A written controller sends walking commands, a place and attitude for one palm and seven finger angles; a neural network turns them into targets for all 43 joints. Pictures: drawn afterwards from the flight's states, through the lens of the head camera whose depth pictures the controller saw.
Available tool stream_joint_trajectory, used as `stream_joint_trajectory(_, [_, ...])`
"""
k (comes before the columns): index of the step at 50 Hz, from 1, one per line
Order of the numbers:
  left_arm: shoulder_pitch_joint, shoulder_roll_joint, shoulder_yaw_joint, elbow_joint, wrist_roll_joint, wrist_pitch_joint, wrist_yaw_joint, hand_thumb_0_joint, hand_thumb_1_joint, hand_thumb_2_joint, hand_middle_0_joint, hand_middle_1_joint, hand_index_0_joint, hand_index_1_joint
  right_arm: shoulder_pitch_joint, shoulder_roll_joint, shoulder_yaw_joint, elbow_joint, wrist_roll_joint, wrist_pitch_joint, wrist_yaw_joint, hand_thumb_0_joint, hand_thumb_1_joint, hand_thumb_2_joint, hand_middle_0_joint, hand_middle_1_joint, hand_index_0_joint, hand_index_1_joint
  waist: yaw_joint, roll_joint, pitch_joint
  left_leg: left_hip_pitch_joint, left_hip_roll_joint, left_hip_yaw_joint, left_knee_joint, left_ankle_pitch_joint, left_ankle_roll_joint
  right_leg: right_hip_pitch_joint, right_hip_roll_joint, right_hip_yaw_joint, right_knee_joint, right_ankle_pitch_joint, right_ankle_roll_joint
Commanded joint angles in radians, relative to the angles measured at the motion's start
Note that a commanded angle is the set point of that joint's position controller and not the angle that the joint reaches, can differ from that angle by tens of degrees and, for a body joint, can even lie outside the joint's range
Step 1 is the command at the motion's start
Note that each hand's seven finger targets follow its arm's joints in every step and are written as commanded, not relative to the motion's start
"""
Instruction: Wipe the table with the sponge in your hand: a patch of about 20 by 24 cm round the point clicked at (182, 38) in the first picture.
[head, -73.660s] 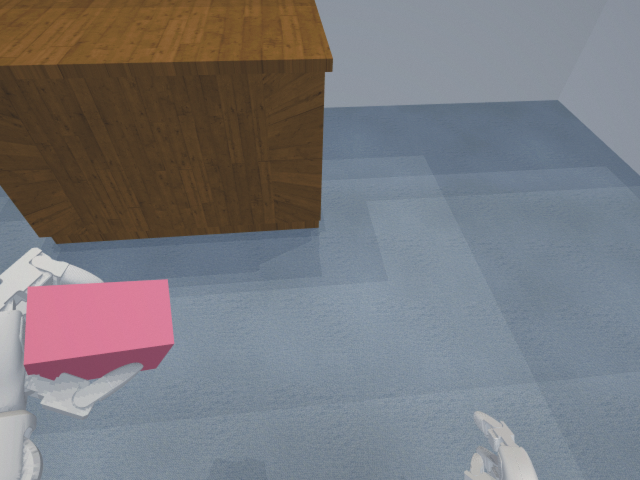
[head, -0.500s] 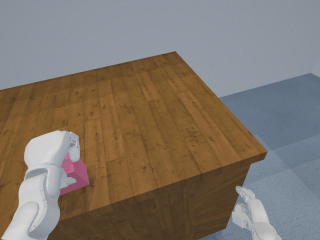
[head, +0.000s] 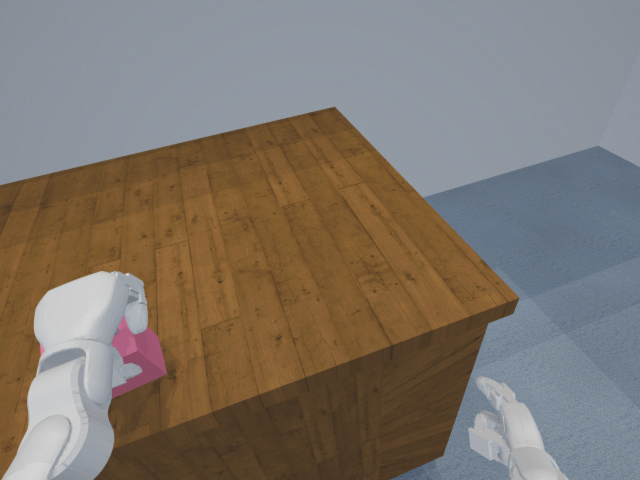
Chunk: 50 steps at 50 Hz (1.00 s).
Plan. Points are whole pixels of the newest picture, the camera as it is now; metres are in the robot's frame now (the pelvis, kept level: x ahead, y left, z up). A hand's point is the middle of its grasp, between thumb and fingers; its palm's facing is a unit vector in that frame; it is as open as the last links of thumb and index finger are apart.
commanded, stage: wipe forward along the first lane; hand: left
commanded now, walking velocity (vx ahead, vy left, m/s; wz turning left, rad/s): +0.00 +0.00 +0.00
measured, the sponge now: (115, 363) +0.22 +0.32 +0.04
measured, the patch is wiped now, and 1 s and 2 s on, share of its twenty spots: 0.90 0.90 0.90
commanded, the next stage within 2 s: slide across to the middle lane in 1.60 s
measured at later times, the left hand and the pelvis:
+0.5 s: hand (124, 311) +0.26 +0.30 +0.11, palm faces +0.00 -0.05 -1.00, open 7.9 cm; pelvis +0.00 -0.01 +0.00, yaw +1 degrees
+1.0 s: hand (117, 286) +0.30 +0.33 +0.11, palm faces -0.08 +0.00 -1.00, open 8.0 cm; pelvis -0.02 -0.03 -0.01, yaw +0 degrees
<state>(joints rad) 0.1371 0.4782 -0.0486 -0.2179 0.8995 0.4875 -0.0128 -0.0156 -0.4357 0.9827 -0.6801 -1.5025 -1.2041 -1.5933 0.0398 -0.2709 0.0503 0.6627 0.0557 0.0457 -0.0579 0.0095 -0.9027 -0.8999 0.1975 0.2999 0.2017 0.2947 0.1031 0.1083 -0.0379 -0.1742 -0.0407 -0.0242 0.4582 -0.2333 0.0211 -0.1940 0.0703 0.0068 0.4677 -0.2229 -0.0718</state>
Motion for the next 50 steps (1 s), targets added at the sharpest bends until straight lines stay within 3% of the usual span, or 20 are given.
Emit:
stream_joint_trajectory(1, [-0.107,0.192,0.103,-0.063,0.017,0.011,0.009,0.0,0.1,1.3,-1.2,-1.6,-1.2,-1.6,-0.224,-0.092,-0.029,-0.18,0.0,-0.054,-0.007,0.0,-0.9,-0.9,0.2,0.3,0.2,0.3,0.022,-0.127,-0.084,-0.032,0.0,-0.066,-0.049,0.109,0.026,0.047,-0.063,0.125,-0.106,0.067,0.007])
stream_joint_trajectory(2, [-0.117,0.231,0.133,-0.061,0.023,0.012,0.013,0.0,0.1,1.3,-1.2,-1.6,-1.2,-1.6,-0.232,-0.1,-0.031,-0.175,0.0,-0.057,-0.01,0.0,-0.9,-0.9,0.2,0.3,0.2,0.3,0.023,-0.112,-0.077,-0.026,-0.002,-0.067,-0.046,0.103,0.028,0.034,-0.055,0.144,-0.11,0.053,-0.001])
stream_joint_trajectory(5, [-0.177,0.181,0.076,0.007,0.026,0.017,0.008,0.0,0.1,1.3,-1.2,-1.6,-1.2,-1.6,-0.225,-0.096,-0.027,-0.171,0.003,-0.056,-0.018,0.0,-0.9,-0.9,0.2,0.3,0.2,0.3,0.008,-0.127,-0.042,-0.044,-0.002,-0.062,-0.052,0.063,0.027,0.004,-0.061,0.125,-0.125,-0.005,0.009])
stream_joint_trajectory(7, [-0.244,0.23,0.102,0.04,0.039,0.017,0.008,0.0,0.1,1.3,-1.2,-1.6,-1.2,-1.6,-0.223,-0.106,-0.027,-0.159,0.005,-0.057,-0.027,0.0,-0.9,-0.9,0.2,0.3,0.2,0.3,0.005,-0.119,-0.035,-0.04,-0.002,-0.064,-0.056,0.034,0.029,-0.018,-0.053,0.142,-0.135,-0.051,0.001])
stream_joint_trajectory(10, [-0.291,0.219,0.082,0.128,0.048,0.001,0.003,0.0,0.1,1.3,-1.2,-1.6,-1.2,-1.6,-0.202,-0.105,-0.026,-0.148,0.005,-0.06,-0.036,0.0,-0.9,-0.9,0.2,0.3,0.2,0.3,-0.005,-0.162,-0.054,-0.056,-0.006,-0.057,-0.05,0.02,0.027,-0.013,-0.06,0.127,-0.137,-0.069,0.012])
stream_joint_trajectory(12, [-0.313,0.252,0.109,0.128,0.048,-0.019,0.005,0.0,0.1,1.3,-1.2,-1.6,-1.2,-1.6,-0.199,-0.11,-0.028,-0.144,0.005,-0.065,-0.039,0.0,-0.9,-0.9,0.2,0.3,0.2,0.3,0.002,-0.121,-0.084,-0.043,-0.009,-0.058,-0.044,0.026,0.029,-0.005,-0.056,0.142,-0.132,-0.057,0.002])
stream_joint_trajectory(15, [-0.329,0.201,0.073,0.204,0.048,-0.043,0.0,0.0,0.1,1.3,-1.2,-1.6,-1.2,-1.6,-0.175,-0.105,-0.029,-0.141,0.004,-0.068,-0.041,0.0,-0.9,-0.9,0.2,0.3,0.2,0.3,-0.007,-0.163,-0.078,-0.065,-0.01,-0.055,-0.036,0.04,0.028,-0.005,-0.061,0.119,-0.121,-0.01,0.011])
stream_joint_trajectory(17, [-0.337,0.243,0.108,0.218,0.046,-0.058,0.002,0.0,0.1,1.3,-1.2,-1.6,-1.2,-1.6,-0.176,-0.114,-0.034,-0.134,0.005,-0.073,-0.042,0.0,-0.9,-0.9,0.2,0.3,0.2,0.3,-0.002,-0.138,-0.08,-0.062,-0.012,-0.055,-0.034,0.031,0.029,-0.007,-0.058,0.138,-0.126,-0.022,0.006])
stream_joint_trajectory(18, [-0.357,0.202,0.07,0.23,0.044,-0.066,-0.001,0.0,0.1,1.3,-1.2,-1.6,-1.2,-1.6,-0.163,-0.108,-0.031,-0.143,0.004,-0.074,-0.043,0.0,-0.9,-0.9,0.2,0.3,0.2,0.3,-0.011,-0.151,-0.092,-0.074,-0.012,-0.05,-0.032,0.036,0.031,0.003,-0.064,0.113,-0.115,0.0,0.012])
stream_joint_trajectory(22, [-0.414,0.285,0.134,0.305,0.039,-0.095,0.004,0.0,0.1,1.3,-1.2,-1.6,-1.2,-1.6,-0.141,-0.124,-0.041,-0.121,0.006,-0.076,-0.052,0.0,-0.9,-0.9,0.2,0.3,0.2,0.3,-0.016,-0.197,-0.084,-0.087,-0.015,-0.047,-0.014,0.013,0.033,-0.011,-0.064,0.15,-0.13,-0.015,0.016])
stream_joint_trajectory(25, [-0.447,0.257,0.103,0.368,0.04,-0.119,-0.002,0.0,0.1,1.3,-1.2,-1.6,-1.2,-1.6,-0.123,-0.123,-0.043,-0.118,0.007,-0.075,-0.055,0.0,-0.9,-0.9,0.2,0.3,0.2,0.3,-0.025,-0.208,-0.081,-0.112,-0.02,-0.042,-0.004,0.015,0.032,-0.008,-0.071,0.14,-0.124,0.005,0.024])
stream_joint_trajectory(28, [-0.485,0.277,0.107,0.39,0.047,-0.14,-0.003,0.0,0.1,1.3,-1.2,-1.6,-1.2,-1.6,-0.11,-0.126,-0.047,-0.118,0.009,-0.076,-0.057,0.0,-0.9,-0.9,0.2,0.3,0.2,0.3,-0.028,-0.157,-0.097,-0.115,-0.023,-0.039,0.0,0.011,0.035,-0.008,-0.074,0.143,-0.122,0.0,0.019])
stream_joint_trajectory(32, [-0.551,0.35,0.154,0.448,0.042,-0.172,-0.005,0.0,0.1,1.3,-1.2,-1.6,-1.2,-1.6,-0.094,-0.137,-0.054,-0.106,0.013,-0.078,-0.063,0.0,-0.9,-0.9,0.2,0.3,0.2,0.3,-0.033,-0.172,-0.1,-0.133,-0.024,-0.042,0.013,-0.006,0.036,-0.01,-0.077,0.178,-0.133,-0.026,0.019])
stream_joint_trajectory(36, [-0.593,0.347,0.142,0.531,0.044,-0.209,-0.01,0.0,0.1,1.3,-1.2,-1.6,-1.2,-1.6,-0.067,-0.138,-0.057,-0.098,0.013,-0.074,-0.064,0.0,-0.9,-0.9,0.2,0.3,0.2,0.3,-0.044,-0.178,-0.087,-0.168,-0.022,-0.043,0.024,-0.015,0.035,-0.015,-0.088,0.177,-0.132,-0.021,0.022])
stream_joint_trajectory(37, [-0.623,0.382,0.17,0.521,0.042,-0.223,-0.006,0.0,0.1,1.3,-1.2,-1.6,-1.2,-1.6,-0.067,-0.142,-0.061,-0.098,0.017,-0.079,-0.065,0.0,-0.9,-0.9,0.2,0.3,0.2,0.3,-0.042,-0.136,-0.108,-0.163,-0.024,-0.044,0.026,-0.01,0.037,-0.013,-0.084,0.19,-0.13,-0.023,0.016])
stream_joint_trajectory(39, [-0.646,0.353,0.135,0.569,0.048,-0.239,-0.006,0.0,0.1,1.3,-1.2,-1.6,-1.2,-1.6,-0.051,-0.138,-0.06,-0.099,0.017,-0.077,-0.065,0.0,-0.9,-0.9,0.2,0.3,0.2,0.3,-0.05,-0.139,-0.096,-0.182,-0.024,-0.041,0.031,-0.027,0.036,-0.026,-0.092,0.18,-0.133,-0.051,0.019])
stream_joint_trajectory(42, [-0.667,0.427,0.205,0.601,0.038,-0.277,0.003,0.0,0.1,1.3,-1.2,-1.6,-1.2,-1.6,-0.033,-0.148,-0.071,-0.093,0.02,-0.08,-0.065,0.0,-0.9,-0.9,0.2,0.3,0.2,0.3,-0.046,-0.172,-0.143,-0.209,-0.022,-0.049,0.052,-0.019,0.037,0.008,-0.097,0.222,-0.126,-0.042,0.016])
stream_joint_trajectory(43, [-0.665,0.39,0.168,0.628,0.04,-0.283,0.003,0.0,0.1,1.3,-1.2,-1.6,-1.2,-1.6,-0.025,-0.146,-0.071,-0.096,0.017,-0.076,-0.066,0.0,-0.9,-0.9,0.2,0.3,0.2,0.3,-0.051,-0.18,-0.137,-0.222,-0.022,-0.042,0.055,-0.022,0.038,0.013,-0.105,0.207,-0.122,-0.04,0.02])
stream_joint_trajectory(47, [-0.744,0.463,0.221,0.669,0.035,-0.324,0.016,0.0,0.1,1.3,-1.2,-1.6,-1.2,-1.6,-0.006,-0.154,-0.079,-0.083,0.023,-0.078,-0.065,0.0,-0.9,-0.9,0.2,0.3,0.2,0.3,-0.059,-0.177,-0.149,-0.257,-0.021,-0.052,0.082,-0.031,0.035,0.007,-0.112,0.262,-0.122,-0.054,0.014])
stream_joint_trajectory(50, [-0.76,0.432,0.185,0.719,0.049,-0.339,0.019,0.0,0.1,1.3,-1.2,-1.6,-1.2,-1.6,0.011,-0.155,-0.08,-0.081,0.025,-0.071,-0.06,0.0,-0.9,-0.9,0.2,0.3,0.2,0.3,-0.065,-0.153,-0.144,-0.274,-0.023,-0.055,0.074,-0.049,0.037,-0.018,-0.108,0.225,-0.111,-0.062,0.017])
